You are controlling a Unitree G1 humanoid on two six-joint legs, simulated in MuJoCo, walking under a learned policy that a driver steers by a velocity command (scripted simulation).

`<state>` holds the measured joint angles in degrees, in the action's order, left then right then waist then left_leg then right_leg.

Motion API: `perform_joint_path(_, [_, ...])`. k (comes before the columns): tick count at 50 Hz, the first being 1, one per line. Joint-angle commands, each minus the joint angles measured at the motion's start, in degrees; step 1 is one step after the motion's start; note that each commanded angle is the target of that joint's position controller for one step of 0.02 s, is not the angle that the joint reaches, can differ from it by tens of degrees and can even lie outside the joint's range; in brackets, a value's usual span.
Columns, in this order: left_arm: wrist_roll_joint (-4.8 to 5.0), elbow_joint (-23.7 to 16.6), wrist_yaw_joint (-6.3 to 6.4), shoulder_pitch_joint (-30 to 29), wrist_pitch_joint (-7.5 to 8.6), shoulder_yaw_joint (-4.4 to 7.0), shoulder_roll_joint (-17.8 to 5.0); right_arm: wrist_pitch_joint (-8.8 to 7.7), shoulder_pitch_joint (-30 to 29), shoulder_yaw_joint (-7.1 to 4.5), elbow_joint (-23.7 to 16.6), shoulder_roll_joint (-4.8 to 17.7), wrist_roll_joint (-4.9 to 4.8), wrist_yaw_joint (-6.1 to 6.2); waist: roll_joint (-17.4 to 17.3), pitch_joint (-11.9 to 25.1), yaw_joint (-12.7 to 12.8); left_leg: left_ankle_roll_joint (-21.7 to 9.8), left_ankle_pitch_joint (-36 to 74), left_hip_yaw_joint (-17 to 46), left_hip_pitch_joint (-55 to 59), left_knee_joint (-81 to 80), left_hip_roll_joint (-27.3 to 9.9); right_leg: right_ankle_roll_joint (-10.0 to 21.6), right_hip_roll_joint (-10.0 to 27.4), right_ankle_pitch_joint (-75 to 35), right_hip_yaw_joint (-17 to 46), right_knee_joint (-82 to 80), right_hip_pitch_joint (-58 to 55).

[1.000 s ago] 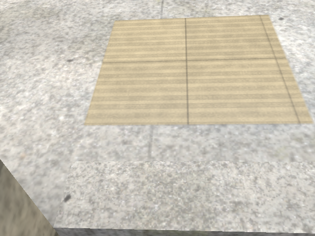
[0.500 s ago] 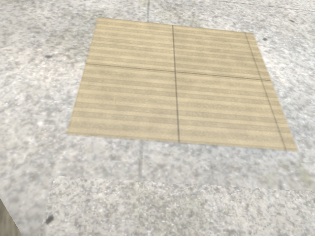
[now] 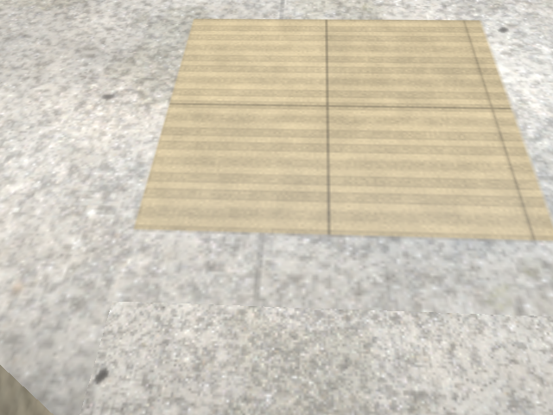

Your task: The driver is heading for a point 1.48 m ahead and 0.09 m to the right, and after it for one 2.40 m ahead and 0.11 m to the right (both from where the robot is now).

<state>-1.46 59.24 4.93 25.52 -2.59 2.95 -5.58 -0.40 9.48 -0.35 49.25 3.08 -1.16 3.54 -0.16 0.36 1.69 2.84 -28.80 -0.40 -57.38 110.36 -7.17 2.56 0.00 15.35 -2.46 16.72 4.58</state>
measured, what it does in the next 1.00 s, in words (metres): climbs: left foot 0.21 m higher, then right foot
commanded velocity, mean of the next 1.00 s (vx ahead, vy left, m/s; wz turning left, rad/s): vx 0.01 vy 0.00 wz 0.00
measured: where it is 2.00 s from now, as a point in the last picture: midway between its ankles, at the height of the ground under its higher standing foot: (353, 307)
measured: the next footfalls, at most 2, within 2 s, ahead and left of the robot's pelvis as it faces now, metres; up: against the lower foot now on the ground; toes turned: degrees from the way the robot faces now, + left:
left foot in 0.12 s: +0.07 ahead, +0.20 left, +0.21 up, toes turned +3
right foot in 0.56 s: +0.11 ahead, -0.19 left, +0.21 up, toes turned -1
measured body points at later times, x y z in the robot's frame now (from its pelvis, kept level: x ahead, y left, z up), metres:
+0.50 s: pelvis +0.05 -0.02 +0.12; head +0.06 -0.01 +0.57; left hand +0.22 +0.22 +0.01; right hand +0.10 -0.28 -0.01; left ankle +0.03 +0.19 -0.54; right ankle +0.03 -0.15 -0.41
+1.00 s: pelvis +0.10 -0.06 +0.13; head +0.10 -0.08 +0.58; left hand +0.14 +0.19 +0.01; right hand +0.29 -0.29 +0.04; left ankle +0.05 +0.08 -0.39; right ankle +0.07 -0.19 -0.54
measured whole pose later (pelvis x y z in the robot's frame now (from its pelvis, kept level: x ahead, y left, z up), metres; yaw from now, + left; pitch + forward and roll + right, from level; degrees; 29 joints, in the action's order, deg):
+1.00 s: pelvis +0.10 -0.06 +0.13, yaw +1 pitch -2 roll +0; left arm -1.0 43.2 6.9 20.5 1.3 2.6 -9.6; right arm 2.7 8.9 -2.7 37.1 13.1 -0.2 2.1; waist -1.5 -0.2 4.4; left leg 6.7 -20.9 6.5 -38.0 100.1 4.9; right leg 0.7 2.0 34.7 -0.8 58.6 22.5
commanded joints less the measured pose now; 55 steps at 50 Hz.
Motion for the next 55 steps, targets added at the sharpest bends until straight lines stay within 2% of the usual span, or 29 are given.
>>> perform_joint_path(1, [0.75, -1.8, 0.65, 3.4, 1.16, 1.69, -8.2, -1.25, -5.6, 1.00, -5.5, -0.8, 0.24, 0.17, 6.7, -4.0, 0.0, -1.2, 0.8, 4.1, -14.6, -2.9, -5.0, 12.9, 19.2, -31.3, 12.3, -4.5, -5.5])
perform_joint_path(3, [1.28, -2.2, 0.66, 4.0, 1.12, 2.22, -9.2, -1.32, -7.2, 1.61, -6.4, -1.7, 0.58, 0.01, 4.4, -3.2, -0.1, -1.2, 0.9, 3.4, -14.7, -7.3, -6.4, 12.4, 19.7, -32.0, 13.1, -5.5, -5.9])
perform_joint_path(5, [2.07, -3.7, 0.38, 4.3, -1.46, 2.91, -10.9, -0.56, -14.3, 2.32, -9.1, -1.6, -0.44, -0.28, 4.1, -2.5, -0.3, -4.2, -23.5, -8.9, 9.5, -30.4, 1.6, 10.0, 14.9, -56.9, 5.6, -7.8, 6.4])
perform_joint_path(8, [4.43, -4.5, -0.30, 2.4, -1.05, 3.02, -16.8, -0.18, -0.3, -0.60, -6.2, 6.1, -1.07, 0.64, 3.6, 15.4, -9.4, -7.8, 7.2, -1.5, 36.9, -48.7, 4.3, 4.6, 12.4, -94.4, 0.4, 6.2, 0.4])
perform_joint_path(10, [2.62, -4.6, -2.29, -5.0, 0.06, 2.42, -15.2, 1.57, 18.5, -4.91, 1.8, 17.0, -0.12, 1.81, -9.7, 20.5, -16.3, -15.0, 13.4, 21.3, 50.4, -64.8, -3.9, 2.1, 3.1, -66.1, -1.1, 29.6, 10.3])
perform_joint_path(11, [1.89, -5.1, -3.65, -9.1, 1.14, 1.13, -8.6, 1.77, 17.8, -5.85, 3.8, 20.3, 1.53, 1.84, -25.0, 18.6, -14.4, -21.7, 22.6, 38.3, 50.0, -74.1, -12.0, -1.7, -7.0, -0.5, 2.3, 60.1, 20.6])
perform_joint_path(12, [3.82, -7.6, -5.15, -12.5, 3.00, 0.88, -4.7, 1.07, 15.7, -4.91, 2.4, 17.8, 3.90, 2.02, -16.7, 16.7, -12.6, -20.8, 16.8, 37.8, 43.8, -71.7, -12.4, -2.5, -9.9, 11.2, 13.3, 82.6, 28.7])
perform_joint_path(13, [5.16, -12.1, -4.77, -15.8, 3.64, 0.07, -0.9, 0.06, 9.1, -4.22, 0.6, 14.4, 3.33, 1.87, -10.2, 9.7, -8.5, -17.2, 16.9, 29.9, 39.9, -66.0, -11.4, -2.2, -9.8, 18.9, 15.3, 94.4, 38.0])
perform_joint_path(15, [2.35, -14.2, -3.52, -12.5, 2.86, -1.07, -1.4, -1.70, 2.7, -2.90, 0.3, 7.8, -0.43, 0.67, -1.7, -0.9, -3.5, -12.1, 13.4, 23.8, 26.7, -60.3, -9.3, 0.6, -6.7, 21.9, 14.4, 101.2, 42.0])
perform_joint_path(16, [1.71, -13.7, -3.49, -9.4, 2.04, -1.12, -2.6, -2.28, 0.8, -2.91, 0.9, 7.8, -0.90, 0.27, 2.6, -3.9, -1.7, -11.2, 9.6, 20.6, 23.9, -61.0, -7.7, -0.4, -7.3, 17.6, 11.2, 104.9, 40.7])
perform_joint_path(21, [2.53, -17.3, -0.58, -7.0, -1.54, 0.90, -9.8, -2.60, -6.8, -2.44, -4.7, 11.1, 1.73, 1.94, -5.5, -4.2, 3.2, -11.4, 16.9, 15.2, 23.7, -66.1, -10.7, -5.2, -4.9, 2.3, 8.4, 98.4, 37.8])
perform_joint_path(25, [1.04, -22.4, 0.08, -13.2, -2.74, 0.88, -11.0, -1.48, -6.2, -3.81, -9.6, 16.2, 2.34, 2.84, -16.8, -3.2, 1.6, -10.1, 21.9, 13.2, 27.2, -66.0, -12.9, -8.3, 2.0, 1.7, 4.3, 69.5, 35.6])
perform_joint_path(26, [1.55, -23.2, -0.58, -13.8, -2.67, 0.50, -10.9, -1.40, -4.4, -3.93, -10.5, 17.7, 2.33, 3.23, -18.0, -2.4, 0.5, -10.1, 24.7, 15.3, 27.1, -63.2, -14.2, -7.8, 3.1, 2.0, 5.5, 64.6, 34.5])
perform_joint_path(27, [0.96, -23.6, -2.43, -9.2, -1.70, -0.84, -7.7, 0.52, -1.0, -3.70, -9.1, 18.0, -0.02, 4.22, -19.7, 3.0, 4.2, -6.6, 25.1, 9.2, 27.2, -65.3, -9.2, -3.1, 4.4, 22.2, 2.8, 36.9, 21.7])
perform_joint_path(28, [-0.39, -18.5, -3.55, 1.5, -0.84, -0.24, -7.9, 1.36, -1.9, -3.58, -9.0, 16.1, -0.33, 3.31, -12.3, 5.8, 8.6, -3.8, 29.6, 4.2, 25.3, -51.4, -5.1, -0.7, 1.3, 7.3, -3.0, 22.5, 6.6])
perform_joint_path(29, [-1.19, -14.9, -4.00, 5.9, -0.37, 0.23, -9.4, 1.25, -4.5, -2.09, -10.6, 11.5, 0.77, 1.68, 1.9, 4.9, 10.2, -0.9, 14.8, -0.9, 21.9, -32.9, 0.0, 2.0, 1.3, -7.7, -1.3, 15.3, 2.6])
perform_joint_path(30, [-2.29, -16.5, -3.44, 1.3, -0.81, -0.15, -13.3, 0.58, -2.9, -1.60, -12.7, 5.1, 0.30, 0.85, 20.1, 6.6, 4.9, 4.0, -7.7, 9.0, 9.0, -11.4, 9.6, 6.1, 7.4, -43.2, 17.2, 24.5, -1.9])
perform_joint_path(31, [-3.42, -20.4, -2.25, -5.9, -1.74, -0.71, -15.9, 0.63, 5.0, -0.93, -12.2, 2.1, -3.66, -0.03, 24.8, 14.2, -1.1, 6.3, -5.6, 15.6, 9.6, 1.0, 12.1, 9.2, 15.5, -40.7, 37.8, 19.6, 2.8])
perform_joint_path(32, [-3.26, -21.7, -1.06, -9.4, -2.36, -1.98, -11.2, 1.34, 5.1, -1.16, -11.0, 5.5, -4.59, -0.42, 13.8, 10.3, -1.1, 6.4, -2.7, 15.5, 12.2, 3.3, 12.0, 9.2, 16.8, -24.1, 39.1, 14.7, 10.3])
perform_joint_path(33, [-1.79, -23.4, -1.08, -13.3, -0.96, -1.45, -9.8, 1.10, -1.4, -1.90, -12.2, 9.9, -1.85, -0.89, 2.1, 0.8, 1.3, 5.0, 5.5, 15.3, 12.1, 6.8, 12.9, 9.5, 15.1, -5.2, 34.2, 20.9, 23.4])
perform_joint_path(34, [-0.04, -21.9, -1.26, -13.2, 0.64, -1.47, -9.8, 1.05, -2.8, -1.65, -12.3, 10.4, 0.46, -1.03, -0.8, -3.6, 1.1, 4.2, 10.2, 15.0, 10.6, 5.5, 12.5, 9.4, 15.6, 4.3, 29.9, 22.9, 25.9])
perform_joint_path(35, [0.58, -20.7, -0.66, -13.7, 1.68, -1.40, -8.7, 1.48, -1.6, -1.54, -12.6, 10.6, 2.26, -0.96, 0.6, -4.9, -0.6, 3.3, 14.9, 12.4, 11.0, 3.4, 12.0, 9.0, 14.9, 9.9, 28.0, 23.6, 27.2])
perform_joint_path(38, [0.48, -17.1, 0.00, -9.9, 3.80, -0.78, -8.0, 1.17, -0.3, -1.89, -13.3, 12.3, 0.36, -0.22, 7.3, -5.8, -0.8, 1.6, 21.3, 8.9, 14.5, 0.6, 12.4, 11.8, 14.1, 11.3, 29.4, 17.6, 25.7])
perform_joint_path(42, [0.35, -16.6, 1.55, -5.6, 4.28, 0.96, -10.8, 2.60, -3.4, -3.00, -15.2, 13.4, 0.80, 1.04, 8.2, -4.9, 1.5, 3.3, 15.7, 8.6, 13.0, -11.2, 13.0, 13.2, 14.6, -7.4, 29.9, 20.4, 13.8])
perform_joint_path(48, [0.24, -19.9, 2.53, -5.3, 4.60, 1.86, -12.4, 1.92, -8.7, -1.92, -18.6, 10.2, 1.45, -1.78, 6.0, -0.2, 3.5, 3.9, 7.2, 10.2, 4.8, -7.7, 10.9, 13.9, 16.7, -9.5, 31.6, 22.0, 4.5])
perform_joint_path(50, [0.23, -20.4, 1.82, -4.9, 5.09, 1.61, -12.3, 0.86, -8.7, -1.24, -19.4, 9.3, 0.20, -2.78, 6.1, -0.9, 3.5, 3.4, 6.0, 11.0, 1.6, -5.9, 8.4, 13.4, 17.6, -3.0, 32.0, 21.1, 6.0])
perform_joint_path(51, [0.75, -20.5, 2.18, -5.2, 5.24, 1.26, -12.3, 0.84, -8.9, 0.42, -21.1, 8.2, 0.41, -3.83, 3.9, 1.1, 1.3, 1.5, 5.1, 13.2, 3.8, -18.6, 4.3, 10.9, 16.8, 2.2, 31.3, 19.9, 7.8])
perform_joint_path(53, [2.00, -21.3, 1.52, -15.5, 2.46, 1.52, -16.5, 2.17, -5.5, 0.75, -20.8, 7.7, 0.67, -4.32, 8.5, -2.0, -6.3, -0.2, -7.8, -8.2, 27.8, -49.9, 4.7, 7.3, 10.9, -9.3, 18.4, 14.0, 24.1])
perform_joint_path(55, [0.76, -20.3, 0.07, -15.6, 3.58, 0.62, -12.9, 2.37, 14.2, -3.06, -10.7, 12.1, 1.16, -3.79, 9.6, 2.4, -11.4, -5.0, 10.0, -13.6, 53.8, -65.2, 9.2, 7.3, 8.8, -25.1, 11.5, 26.8, 32.0])
Keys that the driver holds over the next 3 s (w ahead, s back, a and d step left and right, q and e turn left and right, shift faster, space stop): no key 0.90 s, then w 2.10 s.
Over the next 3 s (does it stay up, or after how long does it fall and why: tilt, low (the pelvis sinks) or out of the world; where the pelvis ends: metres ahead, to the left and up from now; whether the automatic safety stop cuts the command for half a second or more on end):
stays up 1.13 -0.16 0.40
